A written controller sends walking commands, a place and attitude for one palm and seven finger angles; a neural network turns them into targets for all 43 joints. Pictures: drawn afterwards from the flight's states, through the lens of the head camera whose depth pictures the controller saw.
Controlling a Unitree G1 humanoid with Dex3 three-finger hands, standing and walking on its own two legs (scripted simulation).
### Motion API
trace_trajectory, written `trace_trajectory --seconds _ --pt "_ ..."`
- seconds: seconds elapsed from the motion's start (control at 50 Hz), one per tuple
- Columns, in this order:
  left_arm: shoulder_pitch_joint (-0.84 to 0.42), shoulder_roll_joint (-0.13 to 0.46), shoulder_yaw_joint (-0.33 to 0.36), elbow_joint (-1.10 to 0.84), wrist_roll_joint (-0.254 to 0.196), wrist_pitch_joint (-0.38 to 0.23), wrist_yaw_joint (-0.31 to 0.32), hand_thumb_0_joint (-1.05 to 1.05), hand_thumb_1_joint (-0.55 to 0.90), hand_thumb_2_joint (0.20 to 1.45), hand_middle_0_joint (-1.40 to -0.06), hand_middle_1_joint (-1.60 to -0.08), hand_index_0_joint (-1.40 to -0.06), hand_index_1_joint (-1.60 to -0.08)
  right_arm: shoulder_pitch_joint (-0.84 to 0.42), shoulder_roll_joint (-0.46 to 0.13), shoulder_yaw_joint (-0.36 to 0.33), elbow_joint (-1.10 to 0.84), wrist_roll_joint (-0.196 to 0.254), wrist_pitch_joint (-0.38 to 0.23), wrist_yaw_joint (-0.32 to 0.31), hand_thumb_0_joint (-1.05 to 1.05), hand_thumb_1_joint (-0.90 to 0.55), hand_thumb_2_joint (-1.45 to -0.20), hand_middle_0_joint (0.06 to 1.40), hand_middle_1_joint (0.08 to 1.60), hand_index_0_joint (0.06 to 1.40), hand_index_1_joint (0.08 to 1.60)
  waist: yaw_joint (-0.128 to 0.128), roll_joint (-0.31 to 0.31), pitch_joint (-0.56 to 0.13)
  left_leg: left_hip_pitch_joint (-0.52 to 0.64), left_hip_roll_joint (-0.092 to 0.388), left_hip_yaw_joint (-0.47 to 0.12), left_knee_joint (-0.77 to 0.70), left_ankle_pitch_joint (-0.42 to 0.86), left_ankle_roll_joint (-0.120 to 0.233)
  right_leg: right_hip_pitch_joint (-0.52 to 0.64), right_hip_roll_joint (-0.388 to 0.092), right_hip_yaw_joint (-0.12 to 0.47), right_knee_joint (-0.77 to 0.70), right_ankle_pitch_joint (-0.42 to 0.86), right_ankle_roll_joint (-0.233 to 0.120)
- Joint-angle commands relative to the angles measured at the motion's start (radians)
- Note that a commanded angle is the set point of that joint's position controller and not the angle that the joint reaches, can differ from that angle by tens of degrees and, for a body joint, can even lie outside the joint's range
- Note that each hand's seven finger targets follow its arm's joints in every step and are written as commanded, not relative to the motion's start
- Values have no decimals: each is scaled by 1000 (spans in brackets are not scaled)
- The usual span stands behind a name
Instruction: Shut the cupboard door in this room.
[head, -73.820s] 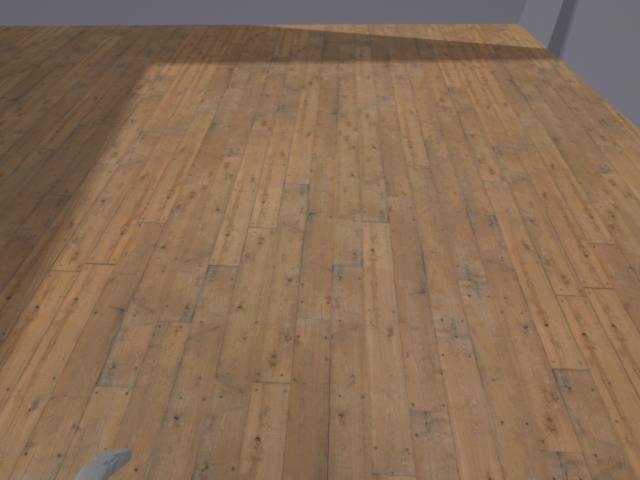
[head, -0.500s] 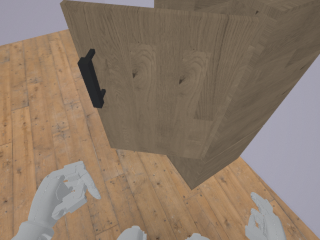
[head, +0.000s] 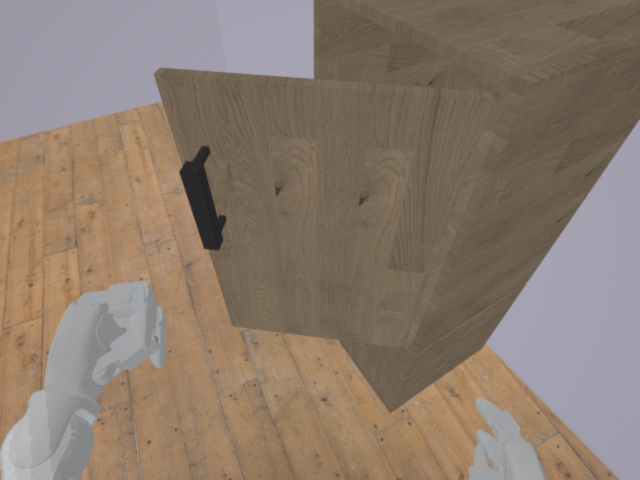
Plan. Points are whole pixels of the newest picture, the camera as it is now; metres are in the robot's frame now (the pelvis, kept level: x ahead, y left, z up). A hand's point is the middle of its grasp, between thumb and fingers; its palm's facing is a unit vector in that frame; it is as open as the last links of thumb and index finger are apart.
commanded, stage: raise the hand and make a fist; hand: left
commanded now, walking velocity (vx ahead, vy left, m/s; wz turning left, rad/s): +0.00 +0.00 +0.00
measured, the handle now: (208, 199) +0.46 +0.20 +0.10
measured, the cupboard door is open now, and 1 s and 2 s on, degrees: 50 50 50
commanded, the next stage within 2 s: bring the fist close to the handle in 0.34 s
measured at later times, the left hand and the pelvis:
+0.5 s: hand (192, 356) +0.23 +0.16 +0.09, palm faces -0.07 -1.00 -0.07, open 3.1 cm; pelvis +0.01 -0.02 +0.00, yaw +0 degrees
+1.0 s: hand (184, 287) +0.30 +0.19 +0.11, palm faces -0.01 -1.00 -0.07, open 3.1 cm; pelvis +0.01 -0.02 +0.01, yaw -1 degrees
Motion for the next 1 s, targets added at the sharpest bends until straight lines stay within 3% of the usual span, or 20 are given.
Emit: trace_trajectory --seconds 0.0,0.06,0.14,0.16,0.18,0.22,0.3,0.38,0.46,0.5,0.56,0.58,0.62,0.66,0.74,0.76,0.84,0.86,0.94,0.98 --pt "-17 69 9 -71 -20 43 -54 0 900 900 -1300 -1500 -1300 -1500 -89 -136 -72 -168 16 -67 -5 0 -900 -900 200 300 200 300 -1 -28 -77 61 8 -49 -199 210 -17 48 28 -2 -124 205 -26" --pt "-25 117 54 -99 -22 66 -57 0 900 900 -1300 -1500 -1300 -1500 -102 -141 -75 -178 12 -65 -11 0 -900 -900 200 300 200 300 11 -67 -83 59 1 -40 -198 225 -11 85 21 9 -137 219 -26" --pt "-113 153 115 -236 -31 -29 -9 0 900 900 -1300 -1500 -1300 -1500 -98 -125 -75 -182 -2 -71 -11 0 -900 -900 200 300 200 300 14 -37 -177 115 -3 -29 -186 282 -11 97 26 11 -112 265 -23" --pt "-134 181 132 -262 -26 -59 10 0 900 900 -1300 -1500 -1300 -1500 -99 -127 -74 -171 -7 -72 -12 0 -900 -900 200 300 200 300 14 -29 -167 110 0 -28 -178 291 -11 102 26 18 -109 269 -26" --pt "-133 147 105 -257 -20 -83 17 0 900 900 -1300 -1500 -1300 -1500 -94 -118 -70 -164 -5 -74 -7 0 -900 -900 200 300 200 300 9 19 -171 123 -2 -24 -180 299 -13 93 26 17 -102 273 -29" --pt "-125 120 80 -230 -13 -110 25 0 900 900 -1300 -1500 -1300 -1500 -89 -116 -71 -149 -3 -79 0 0 -900 -900 200 300 200 300 -3 41 -149 125 1 -24 -173 290 -17 62 27 12 -98 263 -28" --pt "-68 79 9 -127 4 -67 -17 0 900 900 -1300 -1500 -1300 -1500 -88 -131 -78 -143 7 -76 3 0 -900 -900 200 300 200 300 -24 16 -86 84 0 -17 -171 217 -11 38 19 24 -131 212 -22" --pt "-34 100 26 -111 -7 1 -51 0 900 900 -1300 -1500 -1300 -1500 -102 -135 -82 -165 10 -69 -6 0 -900 -900 200 300 200 300 -11 -44 -100 66 -6 -12 -167 215 -3 74 9 43 -154 217 -14" --pt "-155 197 136 -185 -31 -38 -17 0 900 900 -1300 -1500 -1300 -1500 -109 -135 -77 -158 -4 -63 -20 0 -900 -900 200 300 200 300 -4 -59 -139 74 -6 -14 -154 239 -5 100 8 54 -145 233 -11" --pt "-189 182 146 -172 -32 -77 -2 0 900 900 -1300 -1500 -1300 -1500 -105 -124 -75 -151 -2 -63 -18 0 -900 -900 200 300 200 300 -9 -40 -154 92 -5 -13 -154 260 -7 91 12 45 -129 259 -12" --pt "-257 179 127 -97 -24 -102 -5 0 900 900 -1300 -1500 -1300 -1500 -99 -131 -73 -121 -1 -61 -17 0 -900 -900 200 300 200 300 -27 -15 -129 90 -5 -11 -143 249 -7 63 12 51 -131 248 -14" --pt "-272 142 90 -70 -24 -97 -18 0 900 900 -1300 -1500 -1300 -1500 -101 -128 -73 -117 3 -61 -16 0 -900 -900 200 300 200 300 -35 7 -128 98 -7 -6 -142 250 -7 54 9 51 -133 256 -12" --pt "-289 139 59 -1 -20 -69 -50 0 900 900 -1300 -1500 -1300 -1500 -98 -139 -74 -113 9 -60 -19 0 -900 -900 200 300 200 300 -39 16 -110 91 -8 -6 -146 227 -7 40 7 55 -146 232 -12" --pt "-301 133 37 61 -21 -28 -78 0 900 900 -1300 -1500 -1300 -1500 -94 -148 -75 -114 11 -57 -25 0 -900 -900 200 300 200 300 -42 -35 -104 77 -5 -12 -145 221 -3 51 2 67 -162 226 -8" --pt "-361 196 104 75 -34 8 -91 0 900 900 -1300 -1500 -1300 -1500 -102 -152 -80 -131 12 -45 -35 0 -900 -900 200 300 200 300 -19 -65 -162 79 -10 -9 -156 245 -3 94 -5 68 -163 253 -3" --pt "-398 239 145 78 -35 2 -79 0 900 900 -1300 -1500 -1300 -1500 -103 -154 -78 -123 8 -39 -38 0 -900 -900 200 300 200 300 -17 -68 -163 82 -5 -12 -155 260 -4 107 -5 70 -159 264 -6" --pt "-435 221 170 26 -42 -58 -36 0 900 900 -1300 -1500 -1300 -1500 -109 -135 -77 -131 3 -38 -29 0 -900 -900 200 300 200 300 2 -6 -245 138 -9 -3 -165 336 -10 133 2 47 -122 353 -14" --pt "-429 234 185 46 -39 -65 -25 0 900 900 -1300 -1500 -1300 -1500 -103 -136 -77 -125 0 -35 -27 0 -900 -900 200 300 200 300 2 -28 -231 129 -5 -5 -163 349 -10 140 3 48 -120 368 -15" --pt "-491 189 105 177 -4 -47 -38 0 900 900 -1300 -1500 -1300 -1500 -83 -146 -81 -102 9 -19 -20 0 -900 -900 200 300 200 300 -35 8 -123 110 -1 -3 -177 274 -13 40 10 39 -137 276 -16" --pt "-524 155 52 214 4 -20 -53 0 900 900 -1300 -1500 -1300 -1500 -81 -150 -81 -104 13 -13 -20 0 -900 -900 200 300 200 300 -44 7 -107 109 -1 -5 -183 250 -10 30 9 42 -150 247 -18"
